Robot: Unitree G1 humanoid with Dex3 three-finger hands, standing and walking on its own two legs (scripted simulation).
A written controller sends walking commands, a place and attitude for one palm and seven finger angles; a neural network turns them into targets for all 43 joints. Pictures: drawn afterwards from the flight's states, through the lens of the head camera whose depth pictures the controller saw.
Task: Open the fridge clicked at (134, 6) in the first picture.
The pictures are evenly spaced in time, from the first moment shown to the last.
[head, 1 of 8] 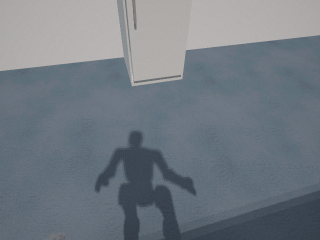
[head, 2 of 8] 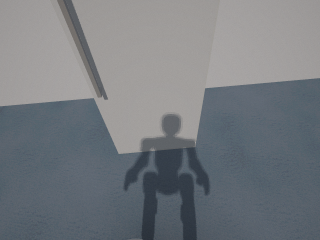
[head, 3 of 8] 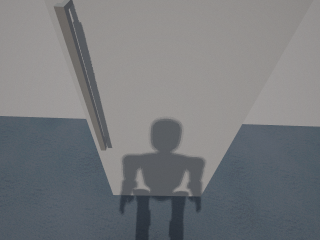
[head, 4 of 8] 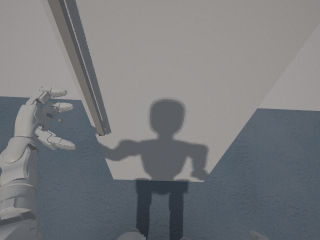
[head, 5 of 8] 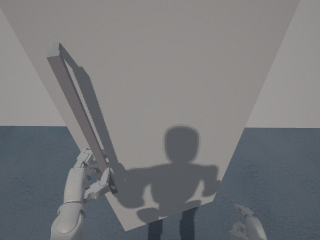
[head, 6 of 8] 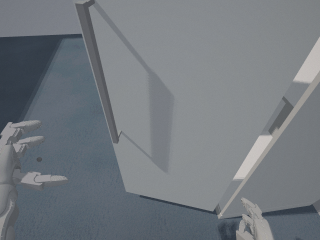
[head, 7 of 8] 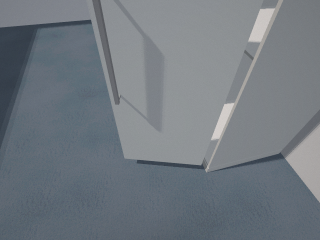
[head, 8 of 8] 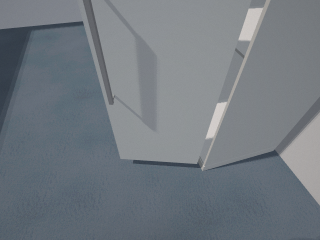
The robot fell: no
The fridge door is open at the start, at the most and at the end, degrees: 0 74 70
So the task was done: yes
